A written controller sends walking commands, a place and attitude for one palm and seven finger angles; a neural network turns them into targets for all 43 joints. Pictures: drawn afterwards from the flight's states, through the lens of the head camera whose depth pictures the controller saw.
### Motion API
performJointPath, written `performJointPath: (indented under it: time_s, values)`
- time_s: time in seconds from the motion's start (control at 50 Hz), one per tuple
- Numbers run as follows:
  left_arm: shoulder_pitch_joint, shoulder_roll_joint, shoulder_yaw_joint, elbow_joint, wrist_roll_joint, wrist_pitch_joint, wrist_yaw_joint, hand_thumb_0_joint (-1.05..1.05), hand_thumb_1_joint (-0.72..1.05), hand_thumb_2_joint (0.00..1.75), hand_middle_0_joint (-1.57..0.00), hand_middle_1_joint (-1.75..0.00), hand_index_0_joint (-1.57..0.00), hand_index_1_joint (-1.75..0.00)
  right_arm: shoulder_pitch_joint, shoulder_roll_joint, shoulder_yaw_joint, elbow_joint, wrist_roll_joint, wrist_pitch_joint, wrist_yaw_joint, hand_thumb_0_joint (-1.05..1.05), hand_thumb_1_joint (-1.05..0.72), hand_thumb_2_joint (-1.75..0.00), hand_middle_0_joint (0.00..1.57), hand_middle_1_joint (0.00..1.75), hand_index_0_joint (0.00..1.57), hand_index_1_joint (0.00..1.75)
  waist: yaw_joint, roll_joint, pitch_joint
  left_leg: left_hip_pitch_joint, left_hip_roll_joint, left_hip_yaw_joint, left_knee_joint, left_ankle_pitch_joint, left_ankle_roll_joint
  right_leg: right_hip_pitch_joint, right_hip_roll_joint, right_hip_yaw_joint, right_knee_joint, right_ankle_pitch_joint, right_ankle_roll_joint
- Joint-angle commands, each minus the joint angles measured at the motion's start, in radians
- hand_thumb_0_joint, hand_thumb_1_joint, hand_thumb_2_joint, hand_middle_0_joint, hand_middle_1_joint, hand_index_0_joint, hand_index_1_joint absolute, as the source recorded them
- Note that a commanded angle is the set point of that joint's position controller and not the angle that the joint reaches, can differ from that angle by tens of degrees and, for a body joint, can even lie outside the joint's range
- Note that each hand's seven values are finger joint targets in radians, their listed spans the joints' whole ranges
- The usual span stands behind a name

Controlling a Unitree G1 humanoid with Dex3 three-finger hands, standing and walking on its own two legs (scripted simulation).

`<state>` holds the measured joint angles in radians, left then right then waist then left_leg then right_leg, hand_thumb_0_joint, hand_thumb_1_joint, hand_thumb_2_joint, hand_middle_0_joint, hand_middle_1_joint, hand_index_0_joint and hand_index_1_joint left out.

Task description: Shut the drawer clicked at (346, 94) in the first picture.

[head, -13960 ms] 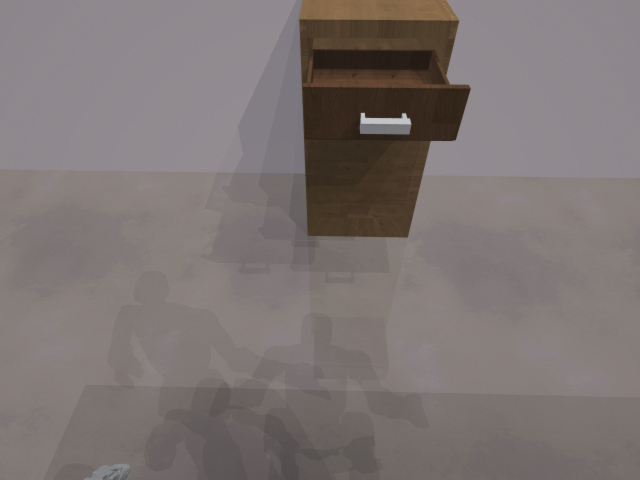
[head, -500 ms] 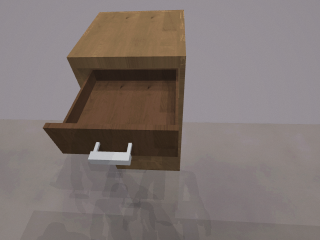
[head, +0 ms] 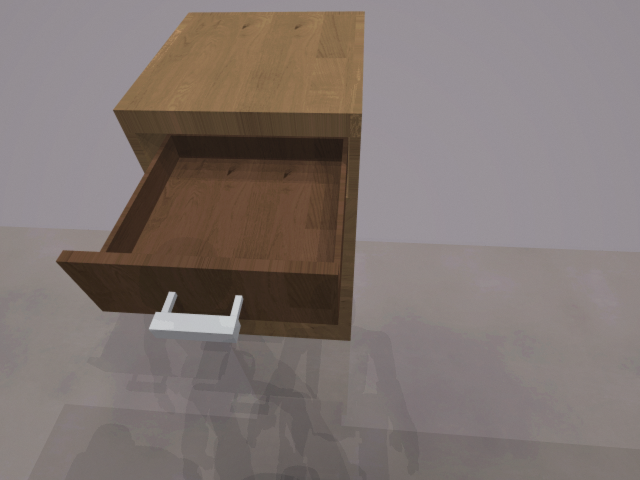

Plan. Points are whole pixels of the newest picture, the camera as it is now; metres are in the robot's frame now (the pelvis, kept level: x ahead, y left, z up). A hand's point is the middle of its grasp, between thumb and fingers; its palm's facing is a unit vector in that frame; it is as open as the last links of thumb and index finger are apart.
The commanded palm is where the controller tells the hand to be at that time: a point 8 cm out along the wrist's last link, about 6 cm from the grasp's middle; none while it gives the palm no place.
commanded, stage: come to a stop and stand still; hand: left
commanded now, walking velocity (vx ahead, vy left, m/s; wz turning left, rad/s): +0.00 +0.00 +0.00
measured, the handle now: (200, 313) +0.34 +0.20 -0.02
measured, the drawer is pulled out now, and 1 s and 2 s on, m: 0.30 0.30 0.30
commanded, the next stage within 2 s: look again from close up in 0.52 s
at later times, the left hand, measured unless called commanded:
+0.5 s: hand out of the picture +0.00 +0.17 -0.17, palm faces +0.02 -0.98 -0.22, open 7.3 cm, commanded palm none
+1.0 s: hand out of the picture -0.03 +0.17 -0.17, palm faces +0.03 -0.98 -0.19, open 7.4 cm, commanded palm none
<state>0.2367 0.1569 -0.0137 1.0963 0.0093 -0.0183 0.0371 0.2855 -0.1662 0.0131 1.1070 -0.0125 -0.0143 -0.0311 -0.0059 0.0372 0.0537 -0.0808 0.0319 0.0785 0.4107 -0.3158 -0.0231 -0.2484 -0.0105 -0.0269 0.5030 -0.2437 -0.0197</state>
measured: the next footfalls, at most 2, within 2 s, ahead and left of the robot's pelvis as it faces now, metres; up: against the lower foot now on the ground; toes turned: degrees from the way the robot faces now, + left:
none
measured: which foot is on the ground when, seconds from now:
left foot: down 0.00-1.00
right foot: down 0.00-1.00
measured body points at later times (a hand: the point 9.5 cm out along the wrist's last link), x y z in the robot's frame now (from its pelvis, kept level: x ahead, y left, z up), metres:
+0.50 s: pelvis -0.01 -0.01 +0.00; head +0.01 -0.02 +0.45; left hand +0.00 +0.22 -0.15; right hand -0.03 -0.22 -0.16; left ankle -0.06 +0.13 -0.74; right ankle +0.02 -0.11 -0.74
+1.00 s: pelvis -0.01 +0.01 +0.00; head +0.00 +0.00 +0.45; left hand -0.03 +0.22 -0.16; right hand -0.04 -0.19 -0.16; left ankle -0.06 +0.13 -0.74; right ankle +0.02 -0.11 -0.74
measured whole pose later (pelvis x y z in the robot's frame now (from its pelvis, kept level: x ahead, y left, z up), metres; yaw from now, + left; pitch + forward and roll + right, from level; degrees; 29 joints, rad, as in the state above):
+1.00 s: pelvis -0.01 +0.01 +0.00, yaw +0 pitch -1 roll +1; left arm 0.30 0.13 -0.01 1.13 0.01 -0.01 0.04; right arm 0.34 -0.10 0.02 1.14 -0.01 -0.02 -0.04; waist 0.00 0.01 0.05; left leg -0.07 0.02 0.08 0.39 -0.29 -0.01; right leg -0.23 -0.02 -0.03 0.45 -0.20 -0.01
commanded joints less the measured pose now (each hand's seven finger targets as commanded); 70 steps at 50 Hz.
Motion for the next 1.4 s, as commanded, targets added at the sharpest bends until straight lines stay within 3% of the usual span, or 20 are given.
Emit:
performJointPath:
  time_s: [0.0, 0.2, 0.42, 0.56, 0.72, 0.76, 0.86, 1.06, 1.16, 1.2, 1.24, 1.28, 1.32, 1.38]
  values:
    - [0.060, 0.114, 0.023, -0.022, -0.002, -0.012, 0.004, 0.00, 0.90, 0.90, -0.20, -0.30, -0.20, -0.30, 0.097, -0.072, -0.010, -0.011, 0.002, -0.011, -0.001, 0.00, -0.90, -0.90, 0.20, 0.30, 0.20, 0.30, -0.002, -0.051, -0.007, -0.063, 0.075, -0.055, -0.063, 0.204, 0.034, 0.084, -0.110, 0.099, -0.080, 0.324, -0.034]
    - [0.056, 0.119, 0.026, -0.022, -0.001, -0.013, 0.003, 0.00, 0.90, 0.90, -0.20, -0.30, -0.20, -0.30, 0.096, -0.065, -0.010, -0.005, 0.001, -0.007, 0.001, 0.00, -0.90, -0.90, 0.20, 0.30, 0.20, 0.30, -0.002, -0.070, 0.000, -0.057, 0.071, -0.049, -0.077, 0.159, 0.029, 0.083, -0.112, 0.104, -0.117, 0.279, -0.034]
    - [0.073, 0.112, 0.027, -0.016, -0.001, -0.011, 0.000, 0.00, 0.90, 0.90, -0.20, -0.30, -0.20, -0.30, 0.117, -0.045, -0.008, 0.009, 0.002, -0.008, 0.000, 0.00, -0.90, -0.90, 0.20, 0.30, 0.20, 0.30, -0.001, -0.044, 0.003, -0.059, 0.071, -0.053, -0.091, 0.137, 0.030, 0.081, -0.102, 0.101, -0.148, 0.188, -0.033]
    - [0.092, 0.095, 0.024, -0.006, 0.000, -0.009, 0.000, 0.00, 0.90, 0.90, -0.20, -0.30, -0.20, -0.30, 0.134, -0.038, -0.006, 0.019, 0.003, -0.008, 0.000, 0.00, -0.90, -0.90, 0.20, 0.30, 0.20, 0.30, 0.002, -0.043, 0.047, -0.086, 0.067, -0.057, -0.092, 0.117, 0.033, 0.053, -0.101, 0.097, -0.161, 0.118, -0.029]
    - [0.109, 0.078, 0.022, 0.003, -0.001, -0.007, 0.000, 0.00, 0.90, 0.90, -0.20, -0.30, -0.20, -0.30, 0.149, -0.028, -0.006, 0.024, 0.005, -0.017, -0.005, 0.00, -0.90, -0.90, 0.20, 0.30, 0.20, 0.30, 0.005, -0.012, 0.032, -0.080, 0.078, -0.067, -0.106, 0.147, 0.039, 0.065, -0.089, 0.081, -0.136, 0.145, -0.026]
    - [0.116, 0.073, 0.021, 0.006, 0.000, -0.008, 0.001, 0.00, 0.90, 0.90, -0.20, -0.30, -0.20, -0.30, 0.152, -0.027, -0.005, 0.025, 0.006, -0.017, -0.005, 0.00, -0.90, -0.90, 0.20, 0.30, 0.20, 0.30, 0.006, -0.043, 0.038, -0.091, 0.074, -0.068, -0.096, 0.149, 0.040, 0.066, -0.094, 0.079, -0.133, 0.157, -0.025]
    - [0.124, 0.060, 0.021, 0.011, 0.001, -0.006, 0.002, 0.00, 0.90, 0.90, -0.20, -0.30, -0.20, -0.30, 0.159, -0.021, -0.005, 0.028, 0.006, -0.021, -0.007, 0.00, -0.90, -0.90, 0.20, 0.30, 0.20, 0.30, 0.006, -0.019, 0.042, -0.091, 0.078, -0.073, -0.104, 0.170, 0.044, 0.064, -0.090, 0.075, -0.120, 0.165, -0.023]
    - [0.139, 0.051, 0.020, 0.014, 0.003, -0.005, 0.003, 0.00, 0.90, 0.90, -0.20, -0.30, -0.20, -0.30, 0.156, -0.014, -0.008, 0.026, 0.007, -0.019, -0.008, 0.00, -0.90, -0.90, 0.20, 0.30, 0.20, 0.30, 0.006, -0.052, 0.063, -0.093, 0.075, -0.073, -0.102, 0.142, 0.047, 0.040, -0.089, 0.081, -0.125, 0.142, -0.019]
    - [0.142, 0.048, 0.021, 0.011, 0.003, -0.006, 0.004, 0.00, 0.90, 0.90, -0.20, -0.30, -0.20, -0.30, 0.157, -0.011, -0.008, 0.026, 0.006, -0.019, -0.007, 0.00, -0.90, -0.90, 0.20, 0.30, 0.20, 0.30, 0.005, -0.040, 0.058, -0.092, 0.074, -0.070, -0.101, 0.142, 0.047, 0.039, -0.088, 0.082, -0.123, 0.142, -0.020]
    - [0.148, 0.051, 0.025, 0.013, 0.006, -0.003, 0.002, 0.00, 0.90, 0.90, -0.20, -0.30, -0.20, -0.30, 0.170, -0.013, -0.010, 0.031, 0.003, -0.016, -0.006, 0.00, -0.90, -0.90, 0.20, 0.30, 0.20, 0.30, 0.006, -0.045, 0.040, -0.089, 0.069, -0.067, -0.093, 0.037, 0.054, 0.041, -0.082, 0.081, -0.115, 0.019, -0.026]
    - [0.145, 0.051, 0.028, 0.003, 0.011, 0.003, -0.003, 0.00, 0.90, 0.90, -0.20, -0.30, -0.20, -0.30, 0.171, -0.025, -0.017, 0.029, -0.002, -0.008, -0.003, 0.00, -0.90, -0.90, 0.20, 0.30, 0.20, 0.30, 0.007, -0.039, 0.081, -0.116, 0.071, -0.082, -0.109, -0.109, 0.066, -0.014, -0.069, 0.080, -0.110, -0.157, -0.031]
    - [0.145, 0.051, 0.034, -0.008, 0.017, 0.005, -0.007, 0.00, 0.90, 0.90, -0.20, -0.30, -0.20, -0.30, 0.172, -0.024, -0.021, 0.024, -0.007, -0.004, 0.002, 0.00, -0.90, -0.90, 0.20, 0.30, 0.20, 0.30, 0.009, -0.009, 0.122, -0.157, 0.078, -0.099, -0.128, -0.202, 0.077, -0.052, -0.057, 0.078, -0.093, -0.238, -0.035]
    - [0.154, 0.048, 0.035, -0.014, 0.018, 0.005, -0.011, 0.00, 0.90, 0.90, -0.20, -0.30, -0.20, -0.30, 0.174, -0.026, -0.025, 0.019, -0.007, -0.005, 0.002, 0.00, -0.90, -0.90, 0.20, 0.30, 0.20, 0.30, 0.010, -0.002, 0.139, -0.168, 0.088, -0.117, -0.139, -0.230, 0.089, -0.071, -0.045, 0.068, -0.072, -0.243, -0.042]
    - [0.184, 0.046, 0.039, -0.010, 0.017, -0.010, -0.013, 0.00, 0.90, 0.90, -0.20, -0.30, -0.20, -0.30, 0.175, -0.017, -0.022, 0.010, -0.005, -0.018, 0.001, 0.00, -0.90, -0.90, 0.20, 0.30, 0.20, 0.30, 0.019, -0.041, 0.129, -0.169, 0.073, -0.090, -0.063, -0.101, 0.091, -0.042, -0.062, 0.097, -0.062, -0.144, -0.061]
